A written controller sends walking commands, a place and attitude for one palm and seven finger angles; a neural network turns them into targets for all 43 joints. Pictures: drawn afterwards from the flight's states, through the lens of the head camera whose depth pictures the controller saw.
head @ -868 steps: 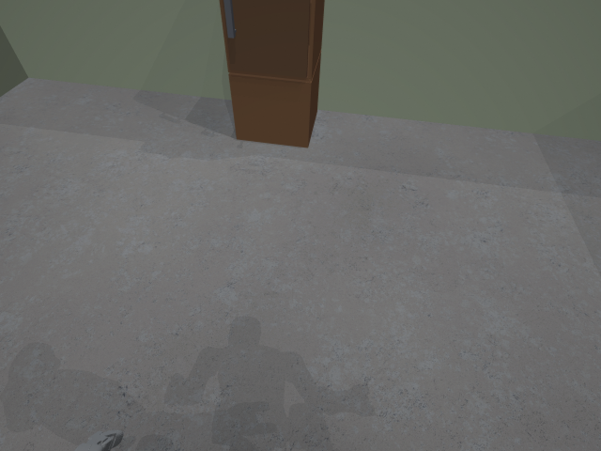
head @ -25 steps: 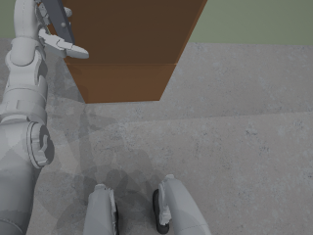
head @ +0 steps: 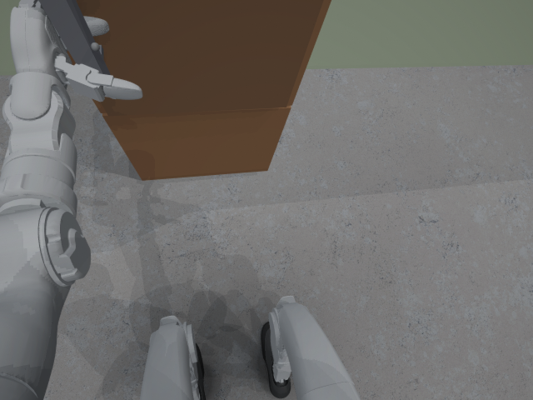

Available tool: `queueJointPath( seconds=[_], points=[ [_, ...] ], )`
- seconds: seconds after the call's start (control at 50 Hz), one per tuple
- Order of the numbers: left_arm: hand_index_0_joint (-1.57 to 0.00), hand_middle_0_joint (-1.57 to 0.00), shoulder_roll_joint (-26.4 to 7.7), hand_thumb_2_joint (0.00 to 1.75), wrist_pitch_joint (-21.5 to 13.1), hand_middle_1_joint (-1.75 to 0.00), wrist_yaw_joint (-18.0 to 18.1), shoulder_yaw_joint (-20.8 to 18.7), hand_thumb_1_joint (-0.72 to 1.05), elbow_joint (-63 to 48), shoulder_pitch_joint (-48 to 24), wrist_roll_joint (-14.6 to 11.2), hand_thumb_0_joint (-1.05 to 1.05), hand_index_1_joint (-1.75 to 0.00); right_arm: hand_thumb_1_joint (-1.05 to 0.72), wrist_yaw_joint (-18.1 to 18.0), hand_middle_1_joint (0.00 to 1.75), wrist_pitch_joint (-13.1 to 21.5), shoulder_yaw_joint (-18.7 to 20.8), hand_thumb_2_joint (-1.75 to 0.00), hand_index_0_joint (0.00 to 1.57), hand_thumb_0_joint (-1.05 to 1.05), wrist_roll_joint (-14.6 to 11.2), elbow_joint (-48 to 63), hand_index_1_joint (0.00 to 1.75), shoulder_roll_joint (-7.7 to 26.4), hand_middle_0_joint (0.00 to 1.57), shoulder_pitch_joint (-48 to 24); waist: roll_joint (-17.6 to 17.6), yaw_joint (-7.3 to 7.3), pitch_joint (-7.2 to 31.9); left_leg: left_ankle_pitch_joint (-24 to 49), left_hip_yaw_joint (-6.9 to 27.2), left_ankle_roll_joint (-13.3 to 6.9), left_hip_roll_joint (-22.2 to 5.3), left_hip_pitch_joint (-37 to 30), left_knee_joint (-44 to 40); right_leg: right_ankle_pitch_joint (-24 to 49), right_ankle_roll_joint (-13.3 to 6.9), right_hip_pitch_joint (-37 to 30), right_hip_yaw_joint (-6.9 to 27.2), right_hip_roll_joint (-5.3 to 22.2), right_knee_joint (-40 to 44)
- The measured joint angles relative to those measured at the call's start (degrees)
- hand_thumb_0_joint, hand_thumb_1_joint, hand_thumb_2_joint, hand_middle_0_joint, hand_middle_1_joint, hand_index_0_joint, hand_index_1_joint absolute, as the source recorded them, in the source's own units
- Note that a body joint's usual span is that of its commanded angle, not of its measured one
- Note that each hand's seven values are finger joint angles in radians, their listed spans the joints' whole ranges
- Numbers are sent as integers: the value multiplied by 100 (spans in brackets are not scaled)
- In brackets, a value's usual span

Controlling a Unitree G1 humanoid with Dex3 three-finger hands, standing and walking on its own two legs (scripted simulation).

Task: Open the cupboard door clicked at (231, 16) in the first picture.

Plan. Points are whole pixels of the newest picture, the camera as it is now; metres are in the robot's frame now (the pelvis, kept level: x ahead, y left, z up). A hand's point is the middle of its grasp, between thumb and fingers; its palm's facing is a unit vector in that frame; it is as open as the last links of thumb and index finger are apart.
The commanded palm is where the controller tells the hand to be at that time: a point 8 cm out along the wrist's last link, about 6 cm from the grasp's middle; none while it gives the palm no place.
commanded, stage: close the thumb around the handle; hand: left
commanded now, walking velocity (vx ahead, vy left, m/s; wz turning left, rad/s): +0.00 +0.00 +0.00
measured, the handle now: (77, 22) +0.62 +0.17 +0.05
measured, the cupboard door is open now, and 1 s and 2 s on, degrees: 0 3 44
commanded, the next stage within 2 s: pull the door open along its arc in 0.68 s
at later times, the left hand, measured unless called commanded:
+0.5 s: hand (95, 45) +0.58 +0.15 +0.06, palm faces -0.01 -1.00 -0.03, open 7.1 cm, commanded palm +0.56 +0.17 +0.06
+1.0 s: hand (98, 57) +0.56 +0.14 +0.06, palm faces +0.01 -1.00 -0.01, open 5.9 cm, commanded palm +0.52 +0.18 +0.06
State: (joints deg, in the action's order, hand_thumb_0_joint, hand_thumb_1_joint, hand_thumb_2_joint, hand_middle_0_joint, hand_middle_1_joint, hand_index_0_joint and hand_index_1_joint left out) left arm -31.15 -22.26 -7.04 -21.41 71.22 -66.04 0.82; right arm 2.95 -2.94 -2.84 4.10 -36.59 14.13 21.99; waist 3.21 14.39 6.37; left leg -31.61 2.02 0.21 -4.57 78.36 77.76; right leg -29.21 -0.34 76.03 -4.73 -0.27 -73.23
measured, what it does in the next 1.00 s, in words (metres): stands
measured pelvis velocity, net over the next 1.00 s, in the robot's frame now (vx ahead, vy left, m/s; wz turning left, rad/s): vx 0.01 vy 0.01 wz -0.01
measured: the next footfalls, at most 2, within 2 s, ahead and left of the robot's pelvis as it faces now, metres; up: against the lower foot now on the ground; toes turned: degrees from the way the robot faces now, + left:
none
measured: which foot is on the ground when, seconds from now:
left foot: down 0.00-1.00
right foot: down 0.00-1.00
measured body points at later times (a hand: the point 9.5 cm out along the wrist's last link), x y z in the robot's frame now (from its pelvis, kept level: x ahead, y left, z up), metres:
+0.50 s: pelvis +0.01 +0.00 +0.00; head +0.20 +0.02 +0.41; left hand +0.58 +0.20 +0.06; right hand -0.01 -0.25 -0.10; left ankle +0.03 +0.12 -0.60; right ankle +0.04 -0.12 -0.60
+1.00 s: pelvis +0.01 +0.01 +0.01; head +0.19 +0.02 +0.42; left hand +0.56 +0.20 +0.06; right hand -0.01 -0.25 -0.10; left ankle +0.03 +0.12 -0.60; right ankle +0.04 -0.12 -0.60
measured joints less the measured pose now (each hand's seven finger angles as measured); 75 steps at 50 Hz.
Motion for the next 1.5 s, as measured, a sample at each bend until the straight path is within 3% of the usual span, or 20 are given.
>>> queueJointPath(
  seconds=[0.1, 0.2, 0.58, 0.92, 1.08, 1.22, 1.26, 1.34, 1.44, 1.5],
  points=[
    [-35, -32, 10, 33, -6, -122, -2, 4, -44, -35, 66, -27, -1, -124, -90, -8, 30, 0, 34, -89, 20, 0, -5, 2, 30, 38, 20, -18, -12, 2, 23, -15, 3, 13, -8, -36, -15, -15, -10, -31, -1, -10, 11],
    [-35, -33, 35, 40, -37, -123, 3, 3, -28, -37, 89, -25, -1, -125, -90, -11, 30, -6, 45, -89, 20, 0, -8, 6, 30, 57, 20, -43, -19, -6, 31, -29, 11, 18, -8, -60, -22, -32, -14, -57, -8, -12, 19],
    [-39, -39, 117, 80, -45, -133, -73, -101, 66, -197, 262, -65, 1, -133, -90, 5, 30, -40, 26, -89, 20, 0, -24, 57, 30, -18, 20, -73, 12, -18, 44, -67, -47, -17, -14, -148, -43, -37, 28, -128, 55, -24, 55],
    [-40, -40, 321, 80, -152, -135, 26, -198, 66, -331, 552, -83, 2, -135, -90, 35, 30, -98, 80, -89, 20, 0, -22, 58, 30, -3, 20, -18, 5, -32, 98, -67, -113, -38, -10, -292, -117, -23, 54, -241, 122, -25, 114],
    [-39, -39, 803, 74, -239, -135, 92, -70, 67, -1053, 1438, -337, 2, -135, -90, 79, 30, -206, 156, -89, 20, 0, -132, 162, 30, -18, 20, -14, 6, -211, 153, -48, -246, -44, -12, -694, -377, -9, 67, -557, 245, -29, 291],
    [-37, -38, 1434, 70, -345, -135, 172, 375, 64, -1897, 2490, -527, 1, -135, -90, 109, 30, -204, 250, -89, 20, 1, -241, 275, 30, -70, 20, -124, -55, -454, 238, -3, -312, -23, 30, -1184, -697, -15, 55, -991, 299, 5, 509],
    [-38, -38, 1783, 70, -360, -135, 546, 484, 63, -2211, 2794, -581, 2, -135, -90, 109, 30, -166, 303, -89, 20, 1, -215, 306, 30, -79, 20, -178, -69, -556, 280, 1, -321, -10, 34, -1294, -762, -20, 51, -1092, 306, 7, 559],
    [-38, -35, 2608, 73, -541, -135, 1792, 757, 62, -2729, 3299, -527, 4, -135, -90, 194, 30, -69, 379, -89, 20, 1, -106, 333, 30, -101, 20, -375, -114, -720, 349, 8, -334, 13, 68, -1452, -848, -50, 42, -1228, 316, 39, 585],
    [-39, -32, 3314, 78, -644, -135, 3369, 1223, 64, -3052, 3644, 114, 2, -135, -90, 293, 30, 11, 457, -89, 20, 1, 106, 347, 30, -185, 19, -666, -167, -871, 407, 18, -287, 58, 115, -1496, -830, -112, -5, -1268, 272, 86, 493],
    [-39, -31, 3538, 79, -609, -135, 4006, 1562, 66, -3188, 3851, 497, 0, -135, -90, 328, 30, 25, 498, -89, 20, 1, 204, 318, 30, -250, 19, -822, -169, -953, 415, 31, -249, 92, 131, -1512, -814, -135, -44, -1286, 235, 102, 443]
  ],
)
